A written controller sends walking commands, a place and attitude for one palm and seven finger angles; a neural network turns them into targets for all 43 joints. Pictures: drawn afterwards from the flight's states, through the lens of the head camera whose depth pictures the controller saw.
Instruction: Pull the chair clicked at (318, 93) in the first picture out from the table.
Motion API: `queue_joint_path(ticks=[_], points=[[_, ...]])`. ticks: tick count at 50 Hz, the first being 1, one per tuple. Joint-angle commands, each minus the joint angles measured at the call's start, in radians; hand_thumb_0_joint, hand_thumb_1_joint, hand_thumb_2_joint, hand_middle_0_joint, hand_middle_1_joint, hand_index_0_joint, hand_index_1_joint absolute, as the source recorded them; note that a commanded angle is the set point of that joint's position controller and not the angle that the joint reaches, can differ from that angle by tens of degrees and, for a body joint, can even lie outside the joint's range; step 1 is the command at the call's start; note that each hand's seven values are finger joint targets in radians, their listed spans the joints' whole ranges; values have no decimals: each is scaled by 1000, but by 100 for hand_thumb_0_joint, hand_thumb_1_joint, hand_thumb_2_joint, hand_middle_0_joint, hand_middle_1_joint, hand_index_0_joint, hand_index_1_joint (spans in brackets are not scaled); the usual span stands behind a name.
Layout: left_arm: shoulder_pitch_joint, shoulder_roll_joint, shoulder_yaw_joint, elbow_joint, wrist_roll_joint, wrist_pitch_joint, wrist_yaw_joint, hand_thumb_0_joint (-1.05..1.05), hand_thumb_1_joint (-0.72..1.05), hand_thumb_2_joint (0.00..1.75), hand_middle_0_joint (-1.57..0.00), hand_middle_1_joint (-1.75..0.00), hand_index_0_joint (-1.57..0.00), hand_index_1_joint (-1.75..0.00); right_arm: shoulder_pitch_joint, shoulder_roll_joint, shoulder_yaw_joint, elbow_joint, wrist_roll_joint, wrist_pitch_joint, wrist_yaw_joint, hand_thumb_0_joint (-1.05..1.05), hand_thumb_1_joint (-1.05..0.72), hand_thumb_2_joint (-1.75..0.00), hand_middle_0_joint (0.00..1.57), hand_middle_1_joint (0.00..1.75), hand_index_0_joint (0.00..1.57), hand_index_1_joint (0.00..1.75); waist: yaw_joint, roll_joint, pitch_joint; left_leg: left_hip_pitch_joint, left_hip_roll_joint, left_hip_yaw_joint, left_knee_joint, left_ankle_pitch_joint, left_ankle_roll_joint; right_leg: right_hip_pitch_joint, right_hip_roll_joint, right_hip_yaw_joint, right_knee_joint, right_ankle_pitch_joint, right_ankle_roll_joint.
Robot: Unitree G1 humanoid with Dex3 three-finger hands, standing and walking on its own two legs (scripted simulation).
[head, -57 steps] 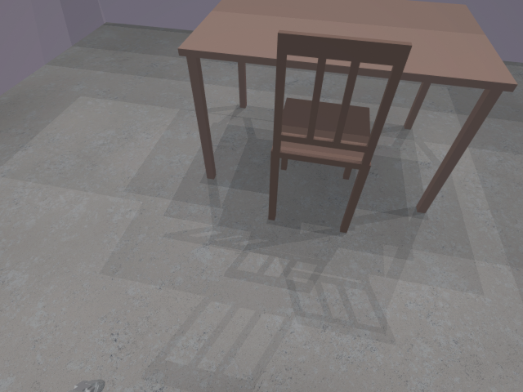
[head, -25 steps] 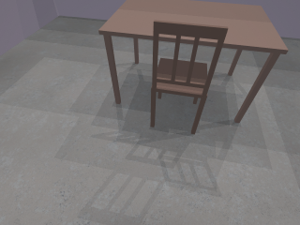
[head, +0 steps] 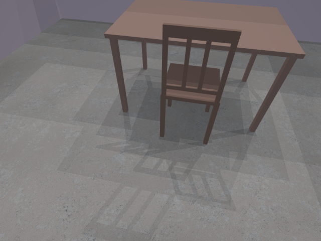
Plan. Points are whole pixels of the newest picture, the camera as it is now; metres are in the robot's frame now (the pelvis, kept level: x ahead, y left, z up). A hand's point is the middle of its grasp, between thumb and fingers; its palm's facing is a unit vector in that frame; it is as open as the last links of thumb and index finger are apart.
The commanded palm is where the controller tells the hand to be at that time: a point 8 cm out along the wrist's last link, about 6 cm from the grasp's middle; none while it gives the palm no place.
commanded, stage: look at it before walking up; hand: left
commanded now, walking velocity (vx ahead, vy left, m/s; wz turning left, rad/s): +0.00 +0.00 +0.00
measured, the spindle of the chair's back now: (186, 64) +1.01 -0.08 -0.11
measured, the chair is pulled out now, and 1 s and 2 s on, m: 0.00 0.00 0.00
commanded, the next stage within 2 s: walk to a spot facing it in 0.30 s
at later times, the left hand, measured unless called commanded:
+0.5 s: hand out of the picture +0.07 +0.25 -0.16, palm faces -0.03 -0.94 -0.33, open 7.3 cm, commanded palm none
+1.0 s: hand out of the picture +0.04 +0.16 -0.16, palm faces -0.18 -0.96 -0.19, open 7.3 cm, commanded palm none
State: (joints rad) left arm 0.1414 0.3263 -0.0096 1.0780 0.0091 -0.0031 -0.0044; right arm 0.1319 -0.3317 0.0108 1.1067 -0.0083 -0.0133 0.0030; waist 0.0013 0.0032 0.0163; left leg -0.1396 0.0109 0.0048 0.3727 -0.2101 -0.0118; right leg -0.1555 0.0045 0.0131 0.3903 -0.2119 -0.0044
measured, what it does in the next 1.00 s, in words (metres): lifts its left foot, turning right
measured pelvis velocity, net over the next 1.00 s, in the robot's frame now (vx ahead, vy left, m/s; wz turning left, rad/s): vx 0.05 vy -0.02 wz -0.28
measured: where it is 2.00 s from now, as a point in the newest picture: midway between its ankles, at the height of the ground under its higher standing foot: (171, 240)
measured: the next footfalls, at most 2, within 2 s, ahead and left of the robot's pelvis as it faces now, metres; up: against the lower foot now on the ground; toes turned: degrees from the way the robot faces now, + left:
left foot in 1.24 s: +0.30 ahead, +0.07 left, +0.00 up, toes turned -22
right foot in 1.72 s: +0.23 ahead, -0.17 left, +0.00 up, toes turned -50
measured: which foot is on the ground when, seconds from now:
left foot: down 0.00-0.80, up 0.82-1.00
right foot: down 0.00-1.00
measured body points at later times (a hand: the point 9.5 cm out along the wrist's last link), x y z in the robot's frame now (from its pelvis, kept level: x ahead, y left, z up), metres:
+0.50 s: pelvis +0.01 +0.00 +0.00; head +0.01 +0.00 +0.45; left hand +0.07 +0.30 -0.13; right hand +0.08 -0.29 -0.13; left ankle +0.00 +0.13 -0.75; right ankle +0.00 -0.12 -0.75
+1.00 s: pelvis +0.05 -0.02 +0.00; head +0.06 -0.04 +0.45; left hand +0.05 +0.21 -0.14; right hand +0.07 -0.29 -0.15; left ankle +0.11 +0.11 -0.67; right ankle -0.01 -0.10 -0.75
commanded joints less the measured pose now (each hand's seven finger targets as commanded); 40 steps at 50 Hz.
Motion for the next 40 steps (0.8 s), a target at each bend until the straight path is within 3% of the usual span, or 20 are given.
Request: queue_joint_path(ticks=[1, 22, 25, 30, 32, 34, 35, 37, 38, 39, 40], points=[[-34, 209, 47, -64, 2, -25, 16, 0, 90, 90, -20, -30, -20, -30, -45, -199, -43, -57, 0, -25, -18, 0, -90, -90, 20, 30, 20, 30, 0, -9, -43, 3, 109, -93, -61, 130, 37, 9, -119, 105, -63, 134, -29], [-26, 216, 50, -58, 3, -22, 14, 0, 90, 90, -20, -30, -20, -30, -46, -209, -47, -55, 0, -26, -23, 0, -90, -90, 20, 30, 20, 30, -1, -5, -47, 44, 118, -72, -55, 156, 33, -1, -114, 117, -63, 192, -32], [29, 123, 43, -67, 3, 6, 18, 0, 90, 90, -20, -30, -20, -30, 15, -104, -39, -65, -1, -9, -29, 0, -90, -90, 20, 30, 20, 30, -6, -18, -53, 46, 126, -18, 9, 171, 16, -40, -108, 138, 0, 272, -26], [66, 105, 60, -135, 9, 34, 12, 0, 90, 90, -20, -30, -20, -30, 37, -112, -68, -134, -3, 13, -38, 0, -90, -90, 20, 30, 20, 30, -6, 23, -28, 18, 175, -13, 49, 117, 35, -156, -57, 141, 133, 236, -22], [91, 87, 66, -154, 13, 37, 0, 0, 90, 90, -20, -30, -20, -30, 42, -129, -79, -156, -8, 14, -33, 0, -90, -90, 20, 30, 20, 30, 0, 72, -37, 5, 223, -54, 7, -109, 66, -192, -9, 113, 201, 6, -18], [116, 55, 72, -171, 16, 41, -15, 0, 90, 90, -20, -30, -20, -30, 21, -158, -93, -178, -8, 9, -25, 0, -90, -90, 20, 30, 20, 30, 14, 182, -1, -59, 331, -144, -99, -341, 133, -222, 32, 15, 379, -224, -3], [105, 45, 79, -187, 17, 40, -23, 0, 90, 90, -20, -30, -20, -30, 14, -159, -97, -187, -9, 4, -22, 0, -90, -90, 20, 30, 20, 30, 16, 193, 33, -103, 369, -145, -131, -378, 156, -225, 1, -19, 436, -265, 5], [156, 18, 86, -187, 21, 29, -33, 0, 90, 90, -20, -30, -20, -30, -10, -141, -97, -196, -14, -1, -17, 0, -90, -90, 20, 30, 20, 30, 52, 139, 71, -202, 342, -57, -40, -373, 128, -117, -25, -39, 345, -250, -3], [247, 18, 89, -160, 22, 21, -33, 0, 90, 90, -20, -30, -20, -30, -26, -128, -94, -200, -15, 2, -13, 0, -90, -90, 20, 30, 20, 30, 100, 51, 64, -289, 288, 14, 113, -403, 85, 7, -1, -52, 227, -200, -15], [349, 78, 102, -136, 28, -1, -21, 0, 90, 90, -20, -30, -20, -30, -28, -58, -80, -224, -9, 8, -8, 0, -90, -90, 20, 30, 20, 30, 133, -229, 81, -461, 138, 137, 477, -447, 2, 101, -134, 252, -35, -353, -84], [432, 169, 116, -126, 21, -16, 0, 0, 90, 90, -20, -30, -20, -30, -98, -4, -65, -291, -8, -2, 0, 0, -90, -90, 20, 30, 20, 30, 155, -414, 103, -681, 19, 124, 775, -470, -29, 115, -363, 705, -248, -332, -200]])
